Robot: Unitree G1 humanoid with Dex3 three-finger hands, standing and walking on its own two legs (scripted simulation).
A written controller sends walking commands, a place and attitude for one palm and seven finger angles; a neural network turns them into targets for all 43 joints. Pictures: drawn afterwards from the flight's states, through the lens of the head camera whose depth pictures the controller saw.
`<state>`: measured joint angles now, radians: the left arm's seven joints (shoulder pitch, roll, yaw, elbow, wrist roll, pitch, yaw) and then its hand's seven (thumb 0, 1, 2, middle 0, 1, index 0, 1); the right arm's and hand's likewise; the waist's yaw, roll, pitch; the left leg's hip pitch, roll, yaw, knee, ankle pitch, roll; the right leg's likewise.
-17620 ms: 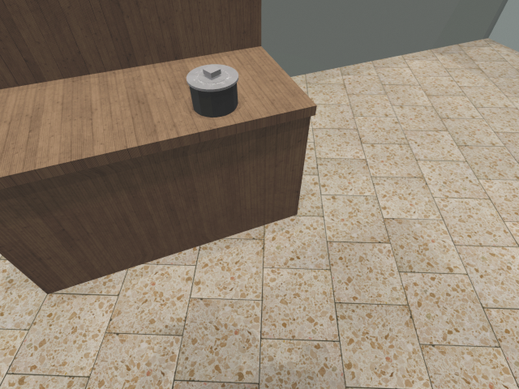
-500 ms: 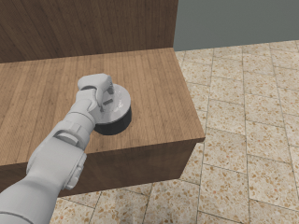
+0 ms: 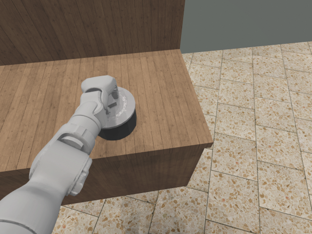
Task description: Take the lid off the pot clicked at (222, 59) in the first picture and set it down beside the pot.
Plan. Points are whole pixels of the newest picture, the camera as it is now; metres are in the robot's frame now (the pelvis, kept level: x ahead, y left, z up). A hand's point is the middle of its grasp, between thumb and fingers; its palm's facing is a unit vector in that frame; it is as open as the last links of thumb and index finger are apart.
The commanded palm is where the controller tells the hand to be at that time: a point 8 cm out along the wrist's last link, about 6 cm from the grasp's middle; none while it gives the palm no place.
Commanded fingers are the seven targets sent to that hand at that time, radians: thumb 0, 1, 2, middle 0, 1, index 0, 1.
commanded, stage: close the fingers and squeeze the knob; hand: left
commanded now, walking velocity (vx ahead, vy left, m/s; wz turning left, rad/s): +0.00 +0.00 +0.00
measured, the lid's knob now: (107, 102) +0.50 +0.11 +0.01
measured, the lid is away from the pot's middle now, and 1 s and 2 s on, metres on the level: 0.01 0.01 0.01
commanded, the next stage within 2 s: lift the lid straight up in 0.42 s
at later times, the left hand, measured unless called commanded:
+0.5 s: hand (104, 103) +0.47 +0.11 +0.04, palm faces -0.38 -0.07 -0.92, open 7.9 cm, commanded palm +0.49 +0.11 +0.10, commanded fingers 0.00 0.64 0.95 -0.82 -1.07 -0.81 -1.06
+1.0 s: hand (103, 100) +0.47 +0.11 +0.06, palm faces -0.34 -0.07 -0.94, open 7.8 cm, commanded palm +0.48 +0.11 +0.14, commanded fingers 0.00 0.65 0.95 -0.83 -1.07 -0.81 -1.06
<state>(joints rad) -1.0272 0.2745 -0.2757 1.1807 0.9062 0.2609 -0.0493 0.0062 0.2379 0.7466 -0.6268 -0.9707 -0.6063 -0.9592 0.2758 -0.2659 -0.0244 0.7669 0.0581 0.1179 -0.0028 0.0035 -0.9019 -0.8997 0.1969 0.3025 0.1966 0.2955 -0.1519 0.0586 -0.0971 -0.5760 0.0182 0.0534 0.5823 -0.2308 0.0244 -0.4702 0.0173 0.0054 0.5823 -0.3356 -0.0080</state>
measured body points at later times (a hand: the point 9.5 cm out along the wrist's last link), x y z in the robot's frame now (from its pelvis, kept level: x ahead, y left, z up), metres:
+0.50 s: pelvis +0.00 +0.00 +0.00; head +0.06 -0.02 +0.45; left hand +0.49 +0.11 +0.09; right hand +0.02 -0.27 -0.14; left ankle +0.02 +0.11 -0.73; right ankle -0.04 -0.12 -0.73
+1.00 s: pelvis +0.00 +0.00 +0.00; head +0.05 -0.02 +0.45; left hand +0.48 +0.11 +0.11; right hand +0.05 -0.26 -0.14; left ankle +0.02 +0.11 -0.73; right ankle -0.04 -0.12 -0.73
